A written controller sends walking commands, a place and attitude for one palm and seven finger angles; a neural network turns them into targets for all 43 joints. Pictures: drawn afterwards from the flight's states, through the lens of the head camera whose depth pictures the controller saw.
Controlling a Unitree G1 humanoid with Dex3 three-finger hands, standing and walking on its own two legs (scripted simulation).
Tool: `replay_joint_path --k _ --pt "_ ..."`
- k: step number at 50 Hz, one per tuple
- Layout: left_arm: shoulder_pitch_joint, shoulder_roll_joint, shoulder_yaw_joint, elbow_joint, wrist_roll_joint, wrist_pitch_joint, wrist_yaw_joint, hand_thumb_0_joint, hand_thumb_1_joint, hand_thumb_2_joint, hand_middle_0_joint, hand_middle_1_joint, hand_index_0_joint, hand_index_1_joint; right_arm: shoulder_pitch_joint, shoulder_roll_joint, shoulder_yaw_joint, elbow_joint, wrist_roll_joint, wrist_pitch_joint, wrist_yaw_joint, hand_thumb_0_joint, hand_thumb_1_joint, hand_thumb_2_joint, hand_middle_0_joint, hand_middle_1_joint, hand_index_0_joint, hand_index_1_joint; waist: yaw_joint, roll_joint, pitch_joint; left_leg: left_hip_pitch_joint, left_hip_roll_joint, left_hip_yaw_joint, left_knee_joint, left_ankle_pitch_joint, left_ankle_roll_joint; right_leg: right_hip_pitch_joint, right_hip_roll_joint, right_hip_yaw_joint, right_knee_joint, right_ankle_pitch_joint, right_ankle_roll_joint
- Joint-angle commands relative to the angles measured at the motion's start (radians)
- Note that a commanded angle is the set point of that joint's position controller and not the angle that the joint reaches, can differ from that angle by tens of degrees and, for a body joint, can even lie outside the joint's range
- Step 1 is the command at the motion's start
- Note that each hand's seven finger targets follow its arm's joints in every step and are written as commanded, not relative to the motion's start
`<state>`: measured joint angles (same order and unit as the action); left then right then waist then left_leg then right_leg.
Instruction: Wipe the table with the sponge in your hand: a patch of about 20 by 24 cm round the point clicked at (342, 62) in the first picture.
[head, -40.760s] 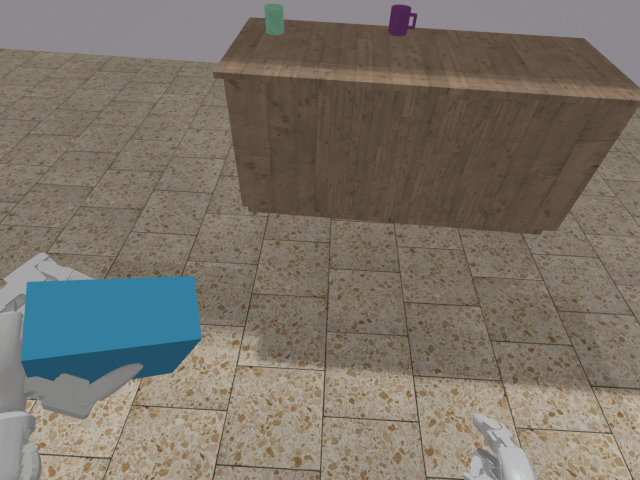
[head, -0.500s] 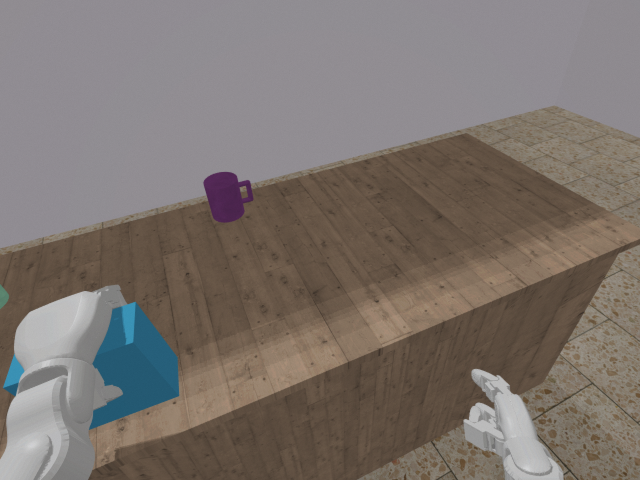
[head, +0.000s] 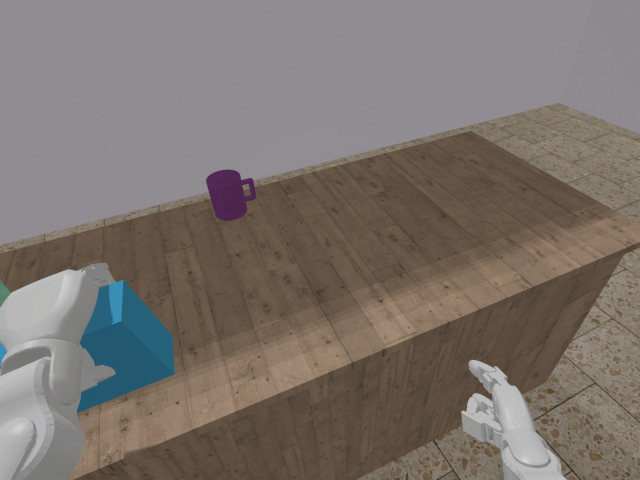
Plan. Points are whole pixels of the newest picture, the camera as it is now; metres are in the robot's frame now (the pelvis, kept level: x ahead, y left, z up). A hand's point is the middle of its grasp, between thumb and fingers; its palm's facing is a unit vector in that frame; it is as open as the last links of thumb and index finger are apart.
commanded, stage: bring the sponge back beside the body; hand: left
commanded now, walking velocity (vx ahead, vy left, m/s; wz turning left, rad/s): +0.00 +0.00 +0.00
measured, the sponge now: (105, 358) +0.20 +0.32 +0.07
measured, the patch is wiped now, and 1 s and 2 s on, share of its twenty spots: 1.00 1.00 1.00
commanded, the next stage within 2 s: step back with the hand held close in 1.64 s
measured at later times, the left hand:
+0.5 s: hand (87, 343) +0.19 +0.30 +0.13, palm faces +0.20 -0.18 -0.96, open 9.8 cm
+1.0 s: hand (101, 350) +0.19 +0.29 +0.12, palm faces +0.20 -0.19 -0.96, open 9.8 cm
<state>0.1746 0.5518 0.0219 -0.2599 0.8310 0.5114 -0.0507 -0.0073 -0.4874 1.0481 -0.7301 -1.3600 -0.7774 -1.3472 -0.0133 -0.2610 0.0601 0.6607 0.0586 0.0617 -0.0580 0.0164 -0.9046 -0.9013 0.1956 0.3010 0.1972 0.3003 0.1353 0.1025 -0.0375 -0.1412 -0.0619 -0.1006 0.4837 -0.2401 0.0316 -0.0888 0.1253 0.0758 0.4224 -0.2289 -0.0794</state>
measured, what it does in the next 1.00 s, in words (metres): stands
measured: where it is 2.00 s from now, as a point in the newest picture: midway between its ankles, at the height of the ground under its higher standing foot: outside the picture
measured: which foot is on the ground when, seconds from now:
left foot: down 0.00-1.00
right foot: down 0.00-1.00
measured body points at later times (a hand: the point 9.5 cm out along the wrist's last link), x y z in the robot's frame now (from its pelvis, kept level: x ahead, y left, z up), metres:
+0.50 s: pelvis +0.00 +0.01 +0.00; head -0.06 -0.02 +0.45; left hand +0.17 +0.31 +0.18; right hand +0.26 -0.17 -0.04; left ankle +0.02 +0.10 -0.74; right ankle +0.00 -0.08 -0.74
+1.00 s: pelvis -0.01 +0.00 +0.00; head -0.07 -0.04 +0.44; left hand +0.17 +0.29 +0.17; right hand +0.25 -0.19 -0.05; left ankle +0.02 +0.10 -0.74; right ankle +0.00 -0.08 -0.74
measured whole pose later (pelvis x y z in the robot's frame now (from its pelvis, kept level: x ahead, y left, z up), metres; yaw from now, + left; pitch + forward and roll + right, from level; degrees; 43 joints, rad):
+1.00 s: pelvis -0.01 +0.00 +0.00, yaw -1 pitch -6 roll -1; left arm 0.24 0.47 -0.04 -0.34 0.81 0.56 0.01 -0.01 -0.49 1.05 -0.73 -1.36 -0.78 -1.35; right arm -0.01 -0.26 0.06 0.65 0.06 0.08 -0.05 0.02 -0.90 -0.90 0.20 0.30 0.20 0.30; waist 0.13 0.11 -0.05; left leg -0.14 -0.06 -0.09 0.47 -0.22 0.03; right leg -0.09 0.12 0.09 0.43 -0.22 -0.07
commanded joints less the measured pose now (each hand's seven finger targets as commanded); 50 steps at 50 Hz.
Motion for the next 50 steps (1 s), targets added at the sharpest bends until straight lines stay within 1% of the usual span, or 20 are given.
replay_joint_path --k 1,2,5,7,10,13,15,17,19,21,22,26,27,30,35,37,40,42,43,50 --pt "-0.175 0.223 0.145 -0.221 0.024 0.000 0.042 0.000 0.100 1.300 -1.200 -1.600 -1.200 -1.600 -0.278 -0.098 -0.031 -0.204 0.002 -0.051 -0.004 0.000 -0.900 -0.900 0.200 0.300 0.200 0.300 0.002 -0.022 -0.134 0.032 0.014 -0.022 -0.049 0.197 0.029 -0.014 -0.069 0.073 -0.077 0.149 -0.010" --pt "-0.197 0.273 0.174 -0.242 0.031 0.002 0.044 0.000 0.100 1.300 -1.200 -1.600 -1.200 -1.600 -0.282 -0.105 -0.029 -0.202 -0.001 -0.053 -0.005 0.000 -0.900 -0.900 0.200 0.300 0.200 0.300 0.002 0.007 -0.127 0.031 0.018 -0.027 -0.055 0.184 0.028 -0.022 -0.062 0.099 -0.078 0.132 -0.019" --pt "-0.148 0.219 0.150 -0.216 0.022 0.008 0.047 0.000 0.100 1.300 -1.200 -1.600 -1.200 -1.600 -0.277 -0.095 -0.027 -0.203 0.000 -0.044 -0.002 0.000 -0.900 -0.900 0.200 0.300 0.200 0.300 0.000 -0.043 -0.111 0.024 0.017 -0.019 -0.047 0.195 0.027 -0.027 -0.066 0.072 -0.079 0.139 -0.010" --pt "-0.191 0.260 0.167 -0.260 0.027 0.008 0.051 0.000 0.100 1.300 -1.200 -1.600 -1.200 -1.600 -0.285 -0.103 -0.026 -0.204 0.000 -0.042 -0.002 0.000 -0.900 -0.900 0.200 0.300 0.200 0.300 -0.002 0.019 -0.118 0.033 0.020 -0.027 -0.053 0.177 0.026 -0.034 -0.060 0.099 -0.082 0.116 -0.020" --pt "-0.191 0.209 0.130 -0.208 0.030 0.010 0.054 0.000 0.100 1.300 -1.200 -1.600 -1.200 -1.600 -0.276 -0.096 -0.026 -0.197 0.002 -0.043 -0.006 0.000 -0.900 -0.900 0.200 0.300 0.200 0.300 -0.009 -0.019 -0.096 0.026 0.021 -0.027 -0.056 0.163 0.026 -0.050 -0.060 0.070 -0.089 0.079 -0.015" --pt "-0.236 0.206 0.113 -0.286 0.041 0.002 0.058 0.000 0.100 1.300 -1.200 -1.600 -1.200 -1.600 -0.286 -0.089 -0.028 -0.212 0.003 -0.054 -0.005 0.000 -0.900 -0.900 0.200 0.300 0.200 0.300 -0.005 0.047 -0.134 0.043 0.023 -0.039 -0.063 0.168 0.028 -0.028 -0.058 0.072 -0.074 0.084 -0.023" --pt "-0.167 0.177 0.103 -0.275 0.035 0.003 0.060 0.000 0.100 1.300 -1.200 -1.600 -1.200 -1.600 -0.276 -0.090 -0.029 -0.206 0.001 -0.052 0.000 0.000 -0.900 -0.900 0.200 0.300 0.200 0.300 -0.005 0.002 -0.127 0.044 0.027 -0.042 -0.067 0.195 0.026 -0.020 -0.054 0.060 -0.072 0.113 -0.020" --pt "-0.183 0.196 0.109 -0.345 0.040 0.000 0.064 0.000 0.100 1.300 -1.200 -1.600 -1.200 -1.600 -0.290 -0.093 -0.030 -0.216 -0.001 -0.054 0.003 0.000 -0.900 -0.900 0.200 0.300 0.200 0.300 -0.002 0.041 -0.134 0.047 0.034 -0.049 -0.078 0.184 0.027 -0.012 -0.048 0.077 -0.066 0.110 -0.027" --pt "-0.138 0.151 0.095 -0.317 0.034 0.002 0.074 0.000 0.100 1.300 -1.200 -1.600 -1.200 -1.600 -0.282 -0.083 -0.030 -0.212 -0.002 -0.055 0.007 0.000 -0.900 -0.900 0.200 0.300 0.200 0.300 0.000 -0.006 -0.121 0.037 0.034 -0.045 -0.078 0.191 0.025 -0.015 -0.049 0.054 -0.065 0.107 -0.021" --pt "-0.109 0.179 0.133 -0.300 0.025 0.010 0.081 0.000 0.100 1.300 -1.200 -1.600 -1.200 -1.600 -0.280 -0.091 -0.031 -0.204 -0.003 -0.039 0.009 0.000 -0.900 -0.900 0.200 0.300 0.200 0.300 0.002 -0.031 -0.110 0.022 0.034 -0.040 -0.080 0.180 0.022 -0.016 -0.052 0.057 -0.075 0.101 -0.018" --pt "-0.139 0.208 0.144 -0.324 0.027 0.013 0.083 0.000 0.100 1.300 -1.200 -1.600 -1.200 -1.600 -0.289 -0.095 -0.029 -0.208 -0.003 -0.037 0.006 0.000 -0.900 -0.900 0.200 0.300 0.200 0.300 0.003 0.006 -0.094 0.020 0.037 -0.043 -0.089 0.148 0.023 -0.027 -0.047 0.085 -0.082 0.069 -0.025" --pt "-0.155 0.140 0.092 -0.297 0.018 0.021 0.091 0.000 0.100 1.300 -1.200 -1.600 -1.200 -1.600 -0.292 -0.090 -0.028 -0.209 0.002 -0.030 0.006 0.000 -0.900 -0.900 0.200 0.300 0.200 0.300 -0.004 0.011 -0.088 0.017 0.037 -0.037 -0.094 0.141 0.020 -0.036 -0.050 0.051 -0.080 0.056 -0.021" --pt "-0.181 0.169 0.103 -0.323 0.022 0.022 0.090 0.000 0.100 1.300 -1.200 -1.600 -1.200 -1.600 -0.295 -0.093 -0.028 -0.213 0.003 -0.035 0.004 0.000 -0.900 -0.900 0.200 0.300 0.200 0.300 -0.006 0.046 -0.081 0.016 0.042 -0.044 -0.104 0.113 0.020 -0.036 -0.043 0.074 -0.080 0.037 -0.026" --pt "-0.162 0.106 0.058 -0.297 0.020 0.024 0.091 0.000 0.100 1.300 -1.200 -1.600 -1.200 -1.600 -0.291 -0.087 -0.029 -0.211 0.005 -0.039 0.004 0.000 -0.900 -0.900 0.200 0.300 0.200 0.300 -0.009 -0.006 -0.087 0.017 0.043 -0.047 -0.106 0.114 0.020 -0.040 -0.044 0.047 -0.075 0.034 -0.020" --pt "-0.140 0.127 0.083 -0.294 0.022 0.025 0.098 0.000 0.100 1.300 -1.200 -1.600 -1.200 -1.600 -0.285 -0.089 -0.029 -0.207 0.000 -0.037 0.004 0.000 -0.900 -0.900 0.200 0.300 0.200 0.300 -0.004 -0.026 -0.097 0.010 0.037 -0.040 -0.099 0.118 0.020 -0.029 -0.045 0.062 -0.077 0.037 -0.020" --pt "-0.167 0.171 0.107 -0.330 0.030 0.024 0.102 0.000 0.100 1.300 -1.200 -1.600 -1.200 -1.600 -0.289 -0.097 -0.031 -0.209 -0.003 -0.032 0.004 0.000 -0.900 -0.900 0.200 0.300 0.200 0.300 -0.001 0.021 -0.106 0.013 0.039 -0.039 -0.100 0.111 0.020 -0.022 -0.042 0.085 -0.075 0.032 -0.026" --pt "-0.139 0.122 0.081 -0.275 0.022 0.029 0.104 0.000 0.100 1.300 -1.200 -1.600 -1.200 -1.600 -0.288 -0.089 -0.029 -0.206 0.001 -0.030 0.005 0.000 -0.900 -0.900 0.200 0.300 0.200 0.300 -0.005 -0.032 -0.078 0.006 0.033 -0.032 -0.093 0.113 0.019 -0.045 -0.047 0.068 -0.087 0.020 -0.020" --pt "-0.170 0.156 0.093 -0.315 0.023 0.028 0.104 0.000 0.100 1.300 -1.200 -1.600 -1.200 -1.600 -0.293 -0.096 -0.031 -0.212 0.000 -0.030 0.002 0.000 -0.900 -0.900 0.200 0.300 0.200 0.300 -0.004 0.017 -0.086 0.015 0.034 -0.033 -0.098 0.093 0.021 -0.042 -0.046 0.089 -0.089 0.005 -0.024" --pt "-0.179 0.122 0.069 -0.309 0.020 0.028 0.105 0.000 0.100 1.300 -1.200 -1.600 -1.200 -1.600 -0.298 -0.085 -0.029 -0.218 0.005 -0.034 0.003 0.000 -0.900 -0.900 0.200 0.300 0.200 0.300 -0.005 0.011 -0.092 0.008 0.030 -0.030 -0.095 0.093 0.021 -0.038 -0.050 0.074 -0.083 0.002 -0.020" --pt "-0.150 0.111 0.059 -0.254 0.021 0.025 0.104 0.000 0.100 1.300 -1.200 -1.600 -1.200 -1.600 -0.288 -0.092 -0.033 -0.207 0.003 -0.044 -0.005 0.000 -0.900 -0.900 0.200 0.300 0.200 0.300 -0.011 -0.046 -0.069 0.015 0.021 -0.022 -0.077 0.094 0.024 -0.065 -0.054 0.090 -0.108 -0.018 -0.015"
